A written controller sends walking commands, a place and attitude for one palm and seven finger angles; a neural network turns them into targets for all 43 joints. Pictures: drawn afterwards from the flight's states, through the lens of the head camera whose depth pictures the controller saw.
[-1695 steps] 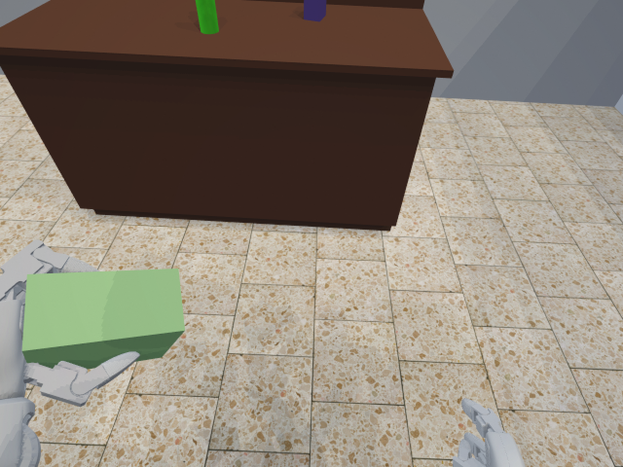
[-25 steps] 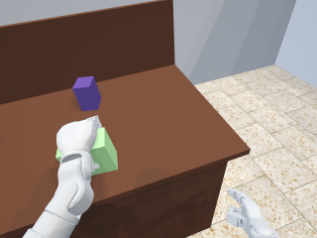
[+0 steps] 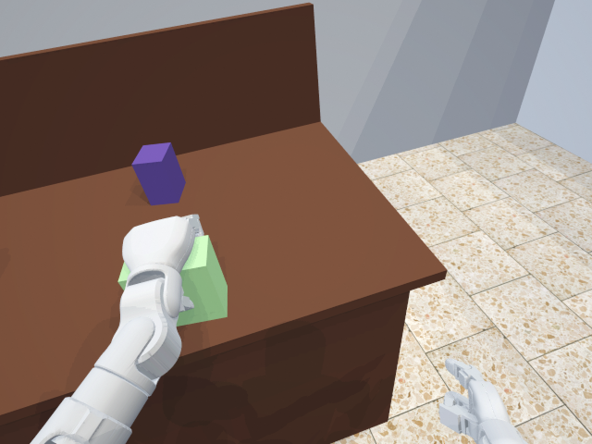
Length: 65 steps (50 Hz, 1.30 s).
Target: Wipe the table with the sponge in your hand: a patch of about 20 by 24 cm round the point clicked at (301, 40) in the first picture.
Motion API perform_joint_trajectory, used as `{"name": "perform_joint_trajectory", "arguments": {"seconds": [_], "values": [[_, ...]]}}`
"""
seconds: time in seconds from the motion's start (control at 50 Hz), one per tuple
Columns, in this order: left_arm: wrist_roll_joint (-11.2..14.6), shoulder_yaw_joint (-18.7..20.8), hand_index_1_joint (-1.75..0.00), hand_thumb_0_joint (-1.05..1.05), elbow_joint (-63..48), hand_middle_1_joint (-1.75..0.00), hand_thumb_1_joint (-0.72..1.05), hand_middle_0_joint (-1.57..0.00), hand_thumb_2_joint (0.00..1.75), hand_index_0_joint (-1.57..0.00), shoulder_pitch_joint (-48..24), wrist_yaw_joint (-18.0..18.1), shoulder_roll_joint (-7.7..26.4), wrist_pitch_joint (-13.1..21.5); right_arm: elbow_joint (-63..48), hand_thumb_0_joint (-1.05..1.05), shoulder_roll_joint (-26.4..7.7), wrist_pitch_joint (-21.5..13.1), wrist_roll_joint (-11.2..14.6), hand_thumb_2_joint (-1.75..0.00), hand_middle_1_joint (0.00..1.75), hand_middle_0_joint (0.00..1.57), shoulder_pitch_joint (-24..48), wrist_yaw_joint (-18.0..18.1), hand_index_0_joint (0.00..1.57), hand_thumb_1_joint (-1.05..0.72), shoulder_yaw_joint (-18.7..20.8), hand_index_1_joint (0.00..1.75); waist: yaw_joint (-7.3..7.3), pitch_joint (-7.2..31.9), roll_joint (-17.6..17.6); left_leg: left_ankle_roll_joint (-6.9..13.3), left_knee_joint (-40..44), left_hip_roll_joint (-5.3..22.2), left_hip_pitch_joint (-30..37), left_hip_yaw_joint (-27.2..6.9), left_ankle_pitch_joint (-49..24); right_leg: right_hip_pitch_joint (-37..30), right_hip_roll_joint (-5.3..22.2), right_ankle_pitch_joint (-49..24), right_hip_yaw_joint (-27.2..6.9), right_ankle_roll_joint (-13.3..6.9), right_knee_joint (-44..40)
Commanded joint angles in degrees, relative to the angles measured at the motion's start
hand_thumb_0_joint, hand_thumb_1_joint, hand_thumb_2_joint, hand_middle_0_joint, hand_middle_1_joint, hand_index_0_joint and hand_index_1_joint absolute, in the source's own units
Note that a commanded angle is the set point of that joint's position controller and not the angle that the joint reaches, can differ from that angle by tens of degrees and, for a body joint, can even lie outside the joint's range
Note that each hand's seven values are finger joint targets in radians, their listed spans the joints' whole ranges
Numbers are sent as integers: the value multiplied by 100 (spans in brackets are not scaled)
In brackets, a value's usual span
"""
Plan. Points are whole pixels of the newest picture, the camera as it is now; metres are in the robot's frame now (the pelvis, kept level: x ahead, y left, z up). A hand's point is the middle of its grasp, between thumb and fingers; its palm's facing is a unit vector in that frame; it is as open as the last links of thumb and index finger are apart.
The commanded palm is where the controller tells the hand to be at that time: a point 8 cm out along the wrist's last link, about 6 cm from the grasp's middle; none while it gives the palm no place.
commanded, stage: slide across to the third lane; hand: left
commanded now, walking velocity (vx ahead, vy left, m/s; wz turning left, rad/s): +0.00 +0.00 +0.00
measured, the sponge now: (183, 292) +0.31 +0.22 +0.06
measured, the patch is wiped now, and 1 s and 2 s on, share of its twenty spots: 0.70 0.75 0.85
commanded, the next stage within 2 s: wipe forward along the third lane in 0.22 s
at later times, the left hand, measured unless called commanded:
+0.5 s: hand (204, 254) +0.34 +0.18 +0.11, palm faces +0.03 -0.05 -1.00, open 10.3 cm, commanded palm +0.32 +0.17 +0.16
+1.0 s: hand (211, 232) +0.39 +0.19 +0.11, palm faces -0.04 -0.03 -1.00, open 10.2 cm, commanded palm +0.37 +0.20 +0.14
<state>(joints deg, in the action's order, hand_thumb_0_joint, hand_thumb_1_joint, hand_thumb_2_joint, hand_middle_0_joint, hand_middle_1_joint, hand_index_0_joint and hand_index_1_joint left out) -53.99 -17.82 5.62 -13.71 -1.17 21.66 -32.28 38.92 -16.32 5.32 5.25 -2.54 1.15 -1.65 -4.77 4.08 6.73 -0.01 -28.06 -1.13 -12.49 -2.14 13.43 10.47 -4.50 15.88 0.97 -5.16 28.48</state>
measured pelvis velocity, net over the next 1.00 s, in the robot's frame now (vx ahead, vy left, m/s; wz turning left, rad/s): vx -0.01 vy -0.01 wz -0.02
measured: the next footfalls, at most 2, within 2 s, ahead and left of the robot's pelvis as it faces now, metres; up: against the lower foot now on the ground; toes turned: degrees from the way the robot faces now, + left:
none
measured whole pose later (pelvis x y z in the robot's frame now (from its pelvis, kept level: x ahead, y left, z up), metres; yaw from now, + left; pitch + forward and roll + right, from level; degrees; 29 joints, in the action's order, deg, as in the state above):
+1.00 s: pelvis -0.01 -0.01 +0.00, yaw -1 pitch +2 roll +1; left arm -54.6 -14.0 39.9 -36.8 1.4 18.4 -25.9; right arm 42.6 -16.6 7.8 5.2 -8.5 4.1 -1.0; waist -0.8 6.6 5.1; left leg 0.4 -28.2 0.1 -18.6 -1.6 12.1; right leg 17.1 -5.8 14.1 0.6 -6.2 28.9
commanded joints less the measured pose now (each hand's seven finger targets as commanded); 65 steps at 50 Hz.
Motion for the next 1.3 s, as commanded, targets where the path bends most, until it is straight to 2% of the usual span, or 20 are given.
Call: {"name": "perform_joint_trajectory", "arguments": {"seconds": [0.0, 0.08, 0.1, 0.18, 0.22, 0.38, 0.4, 0.48, 0.54, 0.58, 0.64, 0.68, 0.7, 0.84, 0.88, 0.94, 0.98, 1.02, 1.12, 1.28], "values": [[111, -11, -160, 0, -880, -160, 10, -120, 130, -120, -1868, 162, -56, 306, -1012, 0, -320, -399, -10, -90, 30, 20, 1463, -13, 20, -90, 107, 30, 107, 719, -972, 330, 216, -155, 389, 24, -664, 46, 266, -1020, -553, 149, -706], [20, 454, -160, 0, -599, -160, 10, -120, 130, -120, -1942, 381, 406, 170, -873, 0, -386, -354, -38, -90, 30, 20, 1541, 3, 20, -90, 133, 30, 14, 815, -1145, 285, 247, -166, 350, 72, -667, -79, 260, -1087, -782, 146, -771], [72, 142, -160, 0, -616, -160, 10, -120, 130, -120, -2042, 411, -18, 134, -920, 0, -317, -365, -22, -90, 30, 20, 1558, -23, 20, -90, 119, 30, 48, 904, -1106, 293, 207, -179, 334, 136, -750, -160, 308, -1264, -624, 174, -692], [72, 268, -160, 0, -608, -160, 10, -120, 130, -120, -2074, 463, 156, -38, -884, 0, -343, -293, -23, -90, 30, 20, 1672, -66, 20, -90, 123, 30, 35, 982, -975, 279, 224, -175, 363, 115, -892, -222, 287, -1545, -746, 156, -679], [80, -157, -160, 0, -494, -160, 10, -120, 130, -120, -2185, 424, -287, -93, -877, 0, -313, -306, 4, -90, 30, 20, 1646, -94, 20, -90, 132, 30, 124, 907, -1036, 295, 180, -172, 375, 154, -856, -113, 314, -1494, -623, 188, -669], [-3, 159, -160, 0, 437, -160, 10, -120, 130, -120, -3054, 342, 203, -178, -723, 0, -361, -220, 35, -90, 30, 20, 1571, 65, 20, -90, 63, 30, 206, 642, -1011, 275, 324, -153, 205, 109, -323, 207, 324, -549, -751, 186, -866], [-16, -142, -160, 0, 566, -160, 10, -120, 130, -120, -3239, 327, -129, -149, -715, 0, -342, -222, 47, -90, 30, 20, 1510, 82, 20, -90, 65, 30, 281, 632, -1101, 277, 298, -161, 180, 163, -265, 240, 361, -432, -608, 218, -834], [-111, 315, -160, 0, 1117, -160, 10, -120, 130, -120, -3306, 327, 322, -45, -659, 0, -407, -166, 14, -90, 30, 20, 1337, 141, 20, -90, 71, 30, 216, 880, -1118, 263, 279, -165, 81, 105, -344, 135, 345, -686, -751, 184, -805], [-95, 147, -160, 0, 1353, -160, 10, -120, 130, -120, -3153, 360, 32, 9, -688, 0, -416, -140, -2, -90, 30, 20, 1202, 135, 20, -90, 102, 30, 237, 981, -1229, 271, 189, -175, -17, 182, -489, 13, 381, -1105, -645, 228, -704], [-140, 576, -160, 0, 1663, -160, 10, -120, 130, -120, -3150, 386, 491, -1, -657, 0, -458, -61, -23, -90, 30, 20, 1183, 177, 20, -90, 93, 30, 177, 904, -1192, 255, 251, -153, -140, 132, -432, 35, 354, -1015, -803, 201, -779], [-148, 259, -160, 0, 1917, -160, 10, -120, 130, -120, -3469, 392, 181, 41, -646, 0, -461, -46, 7, -90, 30, 20, 1027, 201, 20, -90, 112, 30, 303, 757, -1169, 261, 226, -148, -253, 192, -267, 183, 378, -748, -665, 240, -773], [-224, 645, -160, 0, 2208, -160, 10, -120, 130, -120, -3476, 394, 631, 79, -611, 0, -509, -21, -19, -90, 30, 20, 999, 247, 20, -90, 111, 30, 237, 701, -1138, 259, 261, -151, -313, 129, -249, 236, 350, -675, -827, 203, -841], [-215, 344, -160, 0, 2245, -160, 10, -120, 130, -120, -3591, 376, 337, 115, -622, 0, -492, -14, -9, -90, 30, 20, 904, 258, 20, -90, 113, 30, 323, 726, -1125, 271, 228, -160, -345, 190, -219, 204, 387, -637, -720, 242, -800], [-242, 524, -160, 0, 2909, -160, 10, -120, 130, -120, -3771, 404, 542, 402, -541, 0, -563, -17, -8, -90, 30, 20, 580, 314, 20, -90, 183, 30, 370, 739, -1250, 277, 174, -141, -547, 207, -88, 349, 391, -408, -760, 275, -847], [-258, 880, -160, 0, 3113, -160, 10, -120, 130, -120, -3969, 424, 995, 502, -507, 0, -599, -27, -27, -90, 30, 20, 515, 340, 20, -90, 182, 30, 338, 782, -1360, 273, 179, -132, -669, 141, -84, 318, 380, -385, -898, 265, -866], [-238, 607, -160, 0, 3208, -160, 10, -120, 130, -120, -3997, 480, 628, 650, -514, 0, -576, -52, -20, -90, 30, 20, 356, 330, 20, -90, 226, 30, 411, 907, -1350, 294, 114, -150, -677, 202, -97, 290, 415, -527, -820, 300, -830], [-263, 804, -160, 0, 3282, -160, 10, -120, 130, -120, -3955, 508, 848, 713, -534, 0, -585, -35, -17, -90, 30, 20, 351, 316, 20, -90, 220, 30, 342, 1013, -1226, 279, 153, -136, -731, 157, -166, 237, 389, -630, -825, 270, -789], [-247, 662, -160, 0, 3452, -160, 10, -120, 130, -120, -4119, 569, 709, 744, -501, 0, -587, -30, -10, -90, 30, 20, 264, 310, 20, -90, 237, 30, 436, 840, -1213, 291, 139, -137, -755, 195, -35, 400, 390, -415, -771, 303, -834], [-359, 832, -160, 0, 3961, -160, 10, -120, 130, -120, -4664, 657, 1106, 845, -360, 0, -621, -51, -25, -90, 30, 20, 90, 346, 20, -90, 237, 30, 544, 724, -1177, 293, 84, -125, -932, 177, 120, 621, 408, 102, -844, 320, -904], [-343, 898, -160, 0, 4331, -160, 10, -120, 130, -120, -5289, 716, 1250, 990, -337, 0, -623, -77, -21, -90, 30, 20, -131, 316, 20, -90, 254, 30, 644, 1198, -1178, 316, 9, -89, -1041, 154, 45, 487, 443, -273, -851, 365, -814]]}}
